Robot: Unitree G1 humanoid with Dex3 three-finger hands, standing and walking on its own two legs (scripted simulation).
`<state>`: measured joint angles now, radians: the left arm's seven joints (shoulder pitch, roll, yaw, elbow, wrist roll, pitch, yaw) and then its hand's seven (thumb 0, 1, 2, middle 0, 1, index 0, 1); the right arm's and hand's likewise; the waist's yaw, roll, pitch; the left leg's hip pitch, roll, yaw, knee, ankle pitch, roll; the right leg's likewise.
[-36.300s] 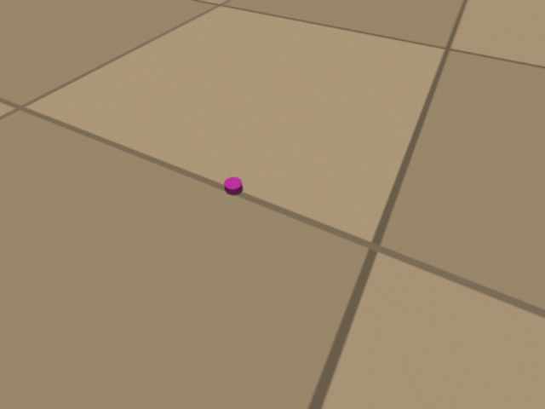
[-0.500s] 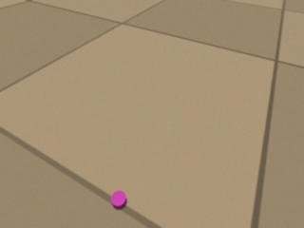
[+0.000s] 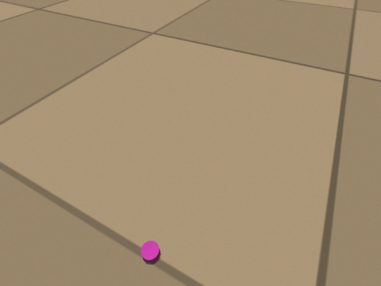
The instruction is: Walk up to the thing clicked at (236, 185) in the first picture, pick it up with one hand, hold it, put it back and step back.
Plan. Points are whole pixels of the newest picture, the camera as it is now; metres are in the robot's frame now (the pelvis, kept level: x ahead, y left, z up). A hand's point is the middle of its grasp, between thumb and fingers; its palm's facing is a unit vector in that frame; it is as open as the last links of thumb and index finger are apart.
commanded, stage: stand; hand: left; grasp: from above
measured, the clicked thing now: (150, 251) +0.48 +0.21 -0.76
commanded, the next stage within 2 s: step back in 1.48 s
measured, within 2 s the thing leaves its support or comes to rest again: neither
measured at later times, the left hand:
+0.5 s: hand out of the picture +0.09 +0.23 -0.16, palm faces +0.00 -0.94 -0.33, open 7.4 cm
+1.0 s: hand out of the picture +0.09 +0.23 -0.15, palm faces -0.01 -0.94 -0.34, open 7.4 cm
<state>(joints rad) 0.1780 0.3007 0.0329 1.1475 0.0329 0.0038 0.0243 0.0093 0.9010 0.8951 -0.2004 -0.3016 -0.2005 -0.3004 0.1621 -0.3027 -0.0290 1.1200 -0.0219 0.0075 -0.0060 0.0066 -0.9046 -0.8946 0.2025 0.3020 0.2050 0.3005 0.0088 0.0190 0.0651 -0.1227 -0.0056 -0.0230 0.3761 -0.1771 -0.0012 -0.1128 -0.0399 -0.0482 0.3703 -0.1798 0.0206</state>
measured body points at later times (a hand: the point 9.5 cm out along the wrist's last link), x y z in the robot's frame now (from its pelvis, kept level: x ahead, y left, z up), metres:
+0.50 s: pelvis +0.01 -0.01 +0.00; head +0.01 -0.02 +0.45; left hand +0.09 +0.28 -0.13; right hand +0.08 -0.30 -0.14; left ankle +0.02 +0.12 -0.75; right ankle +0.02 -0.13 -0.75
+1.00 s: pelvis +0.02 -0.02 +0.00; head +0.02 -0.03 +0.45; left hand +0.09 +0.28 -0.13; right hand +0.08 -0.31 -0.14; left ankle +0.02 +0.12 -0.75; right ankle +0.02 -0.13 -0.75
